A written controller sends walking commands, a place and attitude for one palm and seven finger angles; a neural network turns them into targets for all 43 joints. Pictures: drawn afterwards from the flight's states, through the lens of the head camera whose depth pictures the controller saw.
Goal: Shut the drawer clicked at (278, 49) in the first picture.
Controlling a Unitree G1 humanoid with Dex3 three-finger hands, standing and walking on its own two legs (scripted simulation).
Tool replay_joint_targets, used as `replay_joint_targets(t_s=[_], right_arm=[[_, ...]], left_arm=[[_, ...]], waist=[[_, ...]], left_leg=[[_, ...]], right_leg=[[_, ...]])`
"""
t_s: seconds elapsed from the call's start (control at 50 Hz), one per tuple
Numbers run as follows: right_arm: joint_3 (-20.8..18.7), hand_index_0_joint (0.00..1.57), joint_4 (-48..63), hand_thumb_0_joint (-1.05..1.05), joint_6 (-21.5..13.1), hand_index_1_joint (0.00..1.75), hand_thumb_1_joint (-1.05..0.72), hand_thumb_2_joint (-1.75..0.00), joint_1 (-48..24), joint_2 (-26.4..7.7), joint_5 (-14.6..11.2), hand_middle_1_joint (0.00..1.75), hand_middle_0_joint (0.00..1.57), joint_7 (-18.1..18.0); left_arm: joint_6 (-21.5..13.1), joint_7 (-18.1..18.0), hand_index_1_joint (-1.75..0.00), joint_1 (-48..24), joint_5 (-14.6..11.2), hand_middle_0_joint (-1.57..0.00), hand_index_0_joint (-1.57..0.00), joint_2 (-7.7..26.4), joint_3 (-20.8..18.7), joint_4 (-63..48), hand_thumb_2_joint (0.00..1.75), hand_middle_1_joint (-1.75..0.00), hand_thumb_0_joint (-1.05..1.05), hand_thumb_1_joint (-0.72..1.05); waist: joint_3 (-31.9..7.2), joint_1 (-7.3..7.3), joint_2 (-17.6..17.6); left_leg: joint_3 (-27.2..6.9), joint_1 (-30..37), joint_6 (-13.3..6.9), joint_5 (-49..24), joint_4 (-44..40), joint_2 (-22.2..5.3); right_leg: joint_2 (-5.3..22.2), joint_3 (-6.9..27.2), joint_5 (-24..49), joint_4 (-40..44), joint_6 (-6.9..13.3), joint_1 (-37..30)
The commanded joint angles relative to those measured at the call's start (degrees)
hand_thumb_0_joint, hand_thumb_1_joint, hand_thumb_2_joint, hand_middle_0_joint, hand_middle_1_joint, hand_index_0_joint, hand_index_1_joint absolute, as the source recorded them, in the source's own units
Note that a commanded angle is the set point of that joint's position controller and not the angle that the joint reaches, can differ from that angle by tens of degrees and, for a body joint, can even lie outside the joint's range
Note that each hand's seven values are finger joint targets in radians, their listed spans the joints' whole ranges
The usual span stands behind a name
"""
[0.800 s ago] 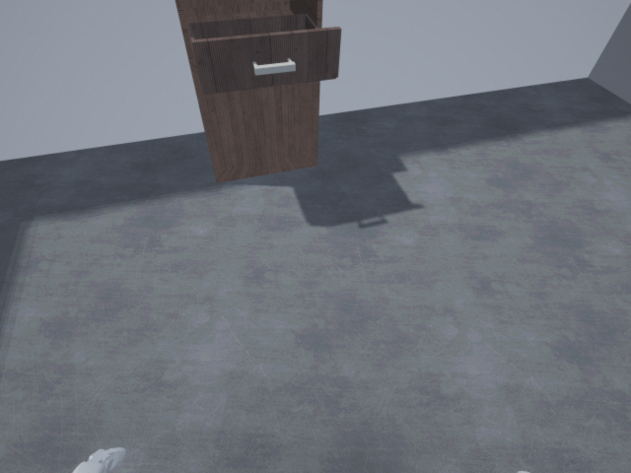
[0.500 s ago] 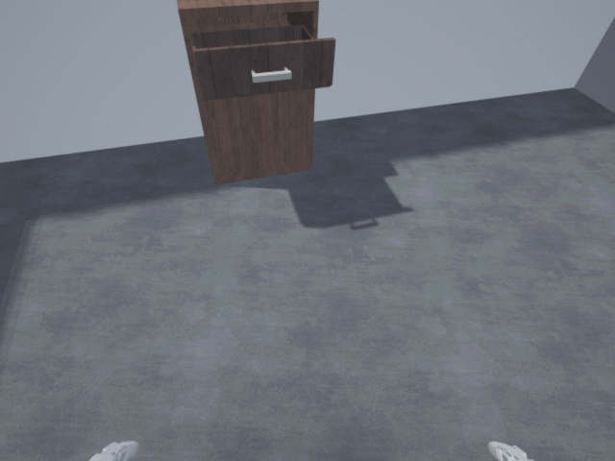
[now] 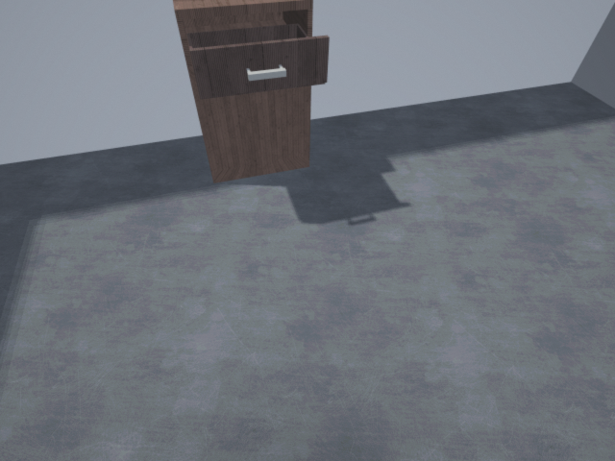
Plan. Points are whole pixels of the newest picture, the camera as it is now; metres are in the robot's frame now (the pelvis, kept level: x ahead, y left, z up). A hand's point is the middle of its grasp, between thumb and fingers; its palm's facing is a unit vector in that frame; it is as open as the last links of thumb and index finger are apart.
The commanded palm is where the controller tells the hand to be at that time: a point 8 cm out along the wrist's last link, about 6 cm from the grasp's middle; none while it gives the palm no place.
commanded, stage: stand and wait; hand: left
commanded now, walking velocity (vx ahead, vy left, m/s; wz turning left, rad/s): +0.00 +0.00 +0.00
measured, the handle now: (265, 71) +1.29 +0.21 -0.09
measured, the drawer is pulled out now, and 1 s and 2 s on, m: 0.28 0.28 0.28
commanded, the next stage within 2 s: look at it before walking up in 0.22 s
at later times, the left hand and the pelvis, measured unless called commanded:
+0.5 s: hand out of the picture +0.07 +0.24 -0.16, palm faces -0.03 -0.95 -0.33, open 7.4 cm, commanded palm none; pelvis -0.01 +0.00 +0.00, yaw +0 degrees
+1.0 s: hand out of the picture +0.08 +0.24 -0.16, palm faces -0.02 -0.94 -0.33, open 7.4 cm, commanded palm none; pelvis +0.00 +0.00 +0.00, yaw +0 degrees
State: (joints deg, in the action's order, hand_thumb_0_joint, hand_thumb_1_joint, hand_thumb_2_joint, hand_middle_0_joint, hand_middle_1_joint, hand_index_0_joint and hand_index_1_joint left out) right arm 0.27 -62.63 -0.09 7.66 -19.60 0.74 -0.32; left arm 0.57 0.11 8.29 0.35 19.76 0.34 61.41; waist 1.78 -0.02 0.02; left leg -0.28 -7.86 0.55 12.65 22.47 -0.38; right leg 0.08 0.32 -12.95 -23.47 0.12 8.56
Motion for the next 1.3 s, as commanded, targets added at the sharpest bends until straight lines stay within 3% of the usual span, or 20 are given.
replay_joint_targets(t_s=[0.0,0.42,0.92,0.96,1.02,1.08,1.12,1.16,1.18,1.22,1.24,1.26,1.28], right_arm=[[-2.19,0.2,3.65,0.0,-1.58,0.3,-0.9,-0.9,-3.45,-11.12,-0.17,0.3,0.2,-0.47],[-2.06,0.2,2.47,0.0,-1.77,0.3,-0.9,-0.9,-2.6,-10.81,-0.21,0.3,0.2,-0.46],[-2.06,0.2,2.62,0.0,-1.9,0.3,-0.9,-0.9,-3.12,-11.05,-0.33,0.3,0.2,-0.61],[-0.38,0.2,0.82,0.0,-0.84,0.3,-0.9,-0.9,0.75,-3.73,0.14,0.3,0.2,-0.34],[-1.03,0.2,0.82,0.0,-0.15,0.3,-0.9,-0.9,2.84,-4.12,0.7,0.3,0.2,0.01],[-1.93,0.2,1.66,0.0,-0.27,0.3,-0.9,-0.9,4.64,-4.88,0.75,0.3,0.2,0.08],[-2.36,0.2,1.94,0.0,-0.88,0.3,-0.9,-0.9,6.75,-5.04,0.64,0.3,0.2,-0.13],[-3.2,0.2,1.71,0.0,-1.71,0.3,-0.9,-0.9,10.4,-6.03,0.53,0.3,0.2,-0.48],[-3.76,0.2,1.36,0.0,-2.05,0.3,-0.9,-0.9,12.76,-6.48,0.41,0.3,0.2,-0.58],[-4.1,0.2,0.84,0.0,-2.78,0.3,-0.9,-0.9,15.68,-5.21,0.46,0.3,0.2,-0.71],[-3.93,0.2,0.66,0.0,-2.95,0.3,-0.9,-0.9,15.43,-4.24,0.56,0.3,0.2,-0.76],[-3.76,0.2,0.89,0.0,-2.97,0.3,-0.9,-0.9,13.88,-3.62,0.63,0.3,0.2,-0.79],[-3.51,0.2,1.26,0.0,-2.89,0.3,-0.9,-0.9,11.33,-2.89,0.6,0.3,0.2,-0.75]], left_arm=[[-1.72,-0.77,-0.3,-3.09,0.21,-0.2,-0.2,11.6,-2.19,-3.77,0.9,-0.3,0.0,0.9],[-1.91,-0.79,-0.3,-2.64,0.27,-0.2,-0.2,11.02,-2.21,-3.09,0.9,-0.3,0.0,0.9],[-2.21,-0.94,-0.3,-2.15,0.24,-0.2,-0.2,11.18,-2.22,-2.92,0.9,-0.3,0.0,0.9],[-0.99,-1.11,-0.3,2.03,0.24,-0.2,-0.2,4.05,-0.76,-0.87,0.9,-0.3,0.0,0.9],[0.04,-0.22,-0.3,3.89,0.79,-0.2,-0.2,4.69,-1.44,-1.25,0.9,-0.3,0.0,0.9],[0.09,0.5,-0.3,5.37,0.98,-0.2,-0.2,4.33,-2.21,-2.51,0.9,-0.3,0.0,0.9],[-0.44,0.77,-0.3,6.43,0.97,-0.2,-0.2,2.75,-2.54,-3.24,0.9,-0.3,0.0,0.9],[-1.3,0.99,-0.3,6.92,0.88,-0.2,-0.2,0.1,-2.59,-4.17,0.9,-0.3,0.0,0.9],[-1.72,1.09,-0.3,5.5,0.84,-0.2,-0.2,-0.86,-2.47,-5.06,0.9,-0.3,0.0,0.9],[-2.27,1.17,-0.3,2.48,0.73,-0.2,-0.2,-1.77,-2.74,-7.04,0.9,-0.3,0.0,0.9],[-2.58,1.23,-0.3,2.92,0.66,-0.2,-0.2,-2.33,-2.96,-6.96,0.9,-0.3,0.0,0.9],[-2.85,1.41,-0.3,5.75,0.71,-0.2,-0.2,-3.24,-3.12,-5.94,0.9,-0.3,0.0,0.9],[-3.02,1.54,-0.3,11.72,0.85,-0.2,-0.2,-3.73,-3.36,-3.81,0.9,-0.3,0.0,0.9]], waist=[[-1.88,0.08,-0.34],[-2.56,0.11,0.25],[-3.69,0.09,-0.07],[-4.04,0.0,-0.83],[2.12,0.18,-1.26],[6.34,0.17,-0.19],[7.32,-0.34,2.01],[5.88,-1.39,7.57],[5.25,-2.29,10.34],[6.85,-3.49,11.92],[6.66,-2.72,10.11],[5.8,-0.87,8.17],[4.07,2.43,4.53]], left_leg=[[-5.2,-0.48,-2.23,-4.57,-4.15,-5.73],[-5.36,-0.16,-1.98,-6.17,-4.59,-6.19],[-5.13,1.96,-1.93,-11.77,-4.55,-6.56],[-2.99,2.19,-0.78,-3.14,-3.27,-6.05],[-2.55,-3.34,-1.38,16.05,-2.79,-5.02],[-3.92,-5.67,-2.78,23.01,-2.66,-6.57],[-6.16,-4.24,-4.34,22.42,-3.19,-8.71],[-11.73,1.59,-7.36,17.8,-5.92,-13.85],[-14.68,5.65,-9.46,14.92,-7.59,-17.11],[-14.7,9.4,-12.11,2.39,-7.82,-20.16],[-12.47,7.7,-11.76,-3.31,-5.81,-20.08],[-8.0,3.32,-9.83,-5.59,-2.67,-18.49],[-2.07,-3.1,-6.82,-5.55,4.5,-14.78]], right_leg=[[6.49,6.49,2.7,5.34,1.76,1.59],[6.34,6.5,4.2,5.74,1.65,1.19],[6.58,5.99,11.73,5.28,1.59,-0.92],[5.95,5.95,1.58,5.16,0.82,-0.06],[4.58,8.5,-17.75,5.92,2.19,5.51],[2.72,8.63,-21.73,2.96,3.29,10.26],[1.2,7.48,-18.28,-2.08,3.63,12.95],[-1.56,2.14,-10.85,-12.1,2.96,17.4],[-1.92,-0.8,-11.82,-16.61,2.26,21.51],[1.15,-1.51,-16.91,-20.89,1.48,26.98],[2.03,-1.6,-16.77,-19.15,1.55,24.23],[1.92,-2.87,-14.19,-14.75,1.73,16.95],[0.65,-4.54,-7.96,-7.41,2.32,5.81]])
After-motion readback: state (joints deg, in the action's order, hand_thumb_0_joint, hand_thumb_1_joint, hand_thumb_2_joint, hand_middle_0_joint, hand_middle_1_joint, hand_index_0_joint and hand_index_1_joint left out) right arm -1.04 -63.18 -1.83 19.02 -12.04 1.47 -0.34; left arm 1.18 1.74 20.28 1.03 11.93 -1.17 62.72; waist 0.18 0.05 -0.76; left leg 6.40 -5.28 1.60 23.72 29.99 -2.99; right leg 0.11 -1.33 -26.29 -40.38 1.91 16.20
